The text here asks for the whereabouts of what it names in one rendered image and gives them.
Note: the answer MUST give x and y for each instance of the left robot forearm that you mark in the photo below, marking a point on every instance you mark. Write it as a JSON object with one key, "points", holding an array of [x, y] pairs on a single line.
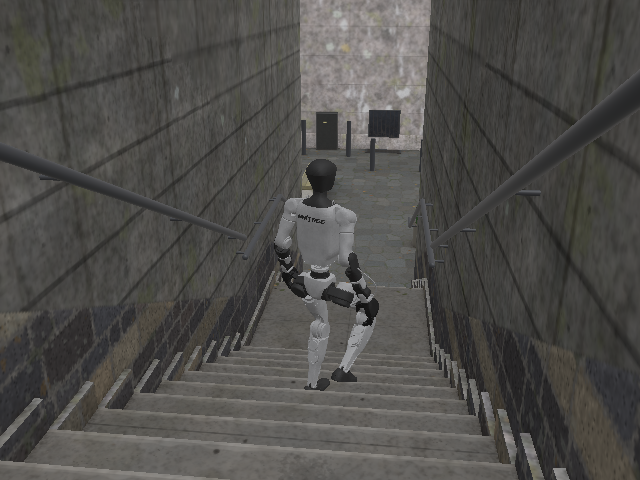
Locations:
{"points": [[284, 258]]}

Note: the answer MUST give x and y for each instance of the robot left thigh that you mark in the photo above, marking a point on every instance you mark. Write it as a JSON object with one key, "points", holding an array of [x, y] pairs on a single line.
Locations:
{"points": [[318, 308]]}

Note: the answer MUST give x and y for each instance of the right robot hand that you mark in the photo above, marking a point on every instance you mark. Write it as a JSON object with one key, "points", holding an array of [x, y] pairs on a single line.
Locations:
{"points": [[371, 309]]}

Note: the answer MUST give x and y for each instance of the left robot shin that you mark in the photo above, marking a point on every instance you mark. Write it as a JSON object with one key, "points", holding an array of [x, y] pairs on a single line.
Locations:
{"points": [[316, 354]]}

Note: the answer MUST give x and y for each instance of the right robot upper arm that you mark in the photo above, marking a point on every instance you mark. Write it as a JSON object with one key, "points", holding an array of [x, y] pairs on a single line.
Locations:
{"points": [[346, 220]]}

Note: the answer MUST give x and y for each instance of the right robot forearm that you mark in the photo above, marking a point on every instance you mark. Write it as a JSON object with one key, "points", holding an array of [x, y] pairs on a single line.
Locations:
{"points": [[357, 280]]}

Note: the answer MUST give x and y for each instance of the left robot upper arm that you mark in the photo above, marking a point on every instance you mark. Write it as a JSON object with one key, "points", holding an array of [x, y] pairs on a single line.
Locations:
{"points": [[283, 240]]}

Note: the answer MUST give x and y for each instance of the left robot hand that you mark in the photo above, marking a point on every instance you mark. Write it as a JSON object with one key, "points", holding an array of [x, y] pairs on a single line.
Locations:
{"points": [[288, 276]]}

